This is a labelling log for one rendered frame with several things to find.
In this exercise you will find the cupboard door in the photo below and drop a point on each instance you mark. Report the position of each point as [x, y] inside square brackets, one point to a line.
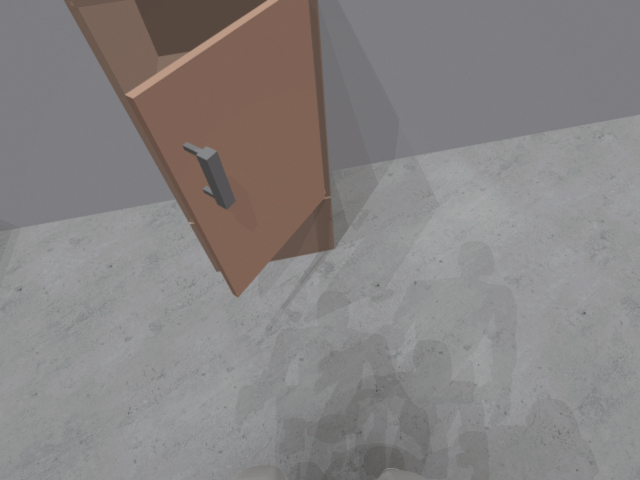
[249, 93]

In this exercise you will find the handle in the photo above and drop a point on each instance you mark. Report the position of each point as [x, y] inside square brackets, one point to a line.
[214, 172]

